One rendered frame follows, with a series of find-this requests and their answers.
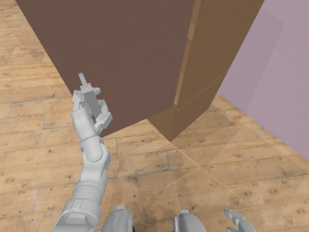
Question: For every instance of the cupboard door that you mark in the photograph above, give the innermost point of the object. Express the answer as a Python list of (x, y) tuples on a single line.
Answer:
[(132, 50)]

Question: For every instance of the left robot forearm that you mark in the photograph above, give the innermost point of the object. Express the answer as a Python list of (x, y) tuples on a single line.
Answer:
[(83, 208)]

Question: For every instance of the robot right shin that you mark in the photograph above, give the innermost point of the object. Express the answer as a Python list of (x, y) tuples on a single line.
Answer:
[(184, 212)]

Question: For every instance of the robot right thigh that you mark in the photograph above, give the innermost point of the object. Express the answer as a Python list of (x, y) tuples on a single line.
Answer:
[(186, 222)]

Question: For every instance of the right robot hand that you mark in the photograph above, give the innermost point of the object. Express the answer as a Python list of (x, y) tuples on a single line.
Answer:
[(239, 221)]

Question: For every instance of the left robot hand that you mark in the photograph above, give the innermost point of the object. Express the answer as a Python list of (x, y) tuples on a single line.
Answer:
[(82, 116)]

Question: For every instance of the handle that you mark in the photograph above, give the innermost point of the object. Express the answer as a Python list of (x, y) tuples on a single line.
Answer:
[(90, 96)]

